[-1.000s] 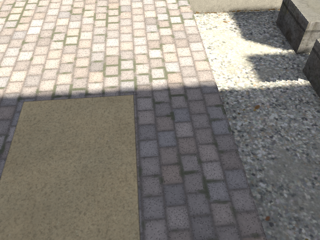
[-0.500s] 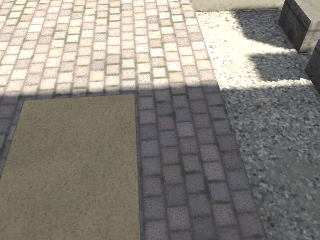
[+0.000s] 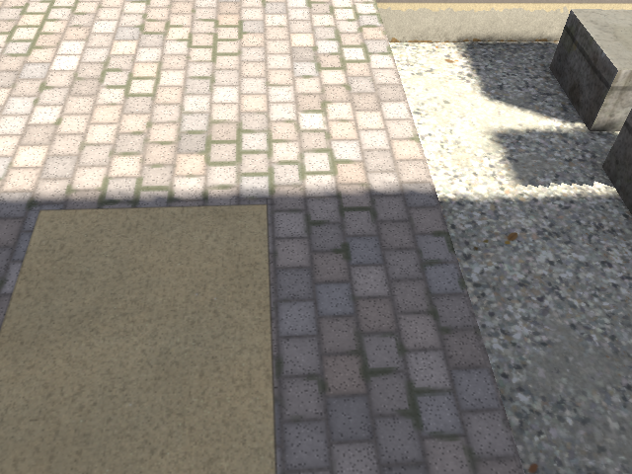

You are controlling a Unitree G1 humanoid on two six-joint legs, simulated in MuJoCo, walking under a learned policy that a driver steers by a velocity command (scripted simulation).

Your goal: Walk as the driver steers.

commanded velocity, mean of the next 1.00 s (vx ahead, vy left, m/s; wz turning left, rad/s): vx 0.30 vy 0.00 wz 0.26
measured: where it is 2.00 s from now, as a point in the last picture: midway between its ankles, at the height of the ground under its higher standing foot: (149, 355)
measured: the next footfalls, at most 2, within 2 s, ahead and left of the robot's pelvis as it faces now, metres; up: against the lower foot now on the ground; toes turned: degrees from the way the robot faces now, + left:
right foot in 0.36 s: +0.32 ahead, -0.05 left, +0.00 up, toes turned -2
left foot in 1.06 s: +0.37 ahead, +0.21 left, +0.00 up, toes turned +27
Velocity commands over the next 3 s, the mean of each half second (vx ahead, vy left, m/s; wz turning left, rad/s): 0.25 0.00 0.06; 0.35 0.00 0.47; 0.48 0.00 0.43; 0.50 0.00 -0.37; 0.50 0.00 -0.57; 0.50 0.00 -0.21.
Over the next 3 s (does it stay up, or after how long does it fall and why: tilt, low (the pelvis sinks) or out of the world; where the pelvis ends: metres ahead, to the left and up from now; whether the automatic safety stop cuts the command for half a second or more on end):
stays up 1.29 0.38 0.01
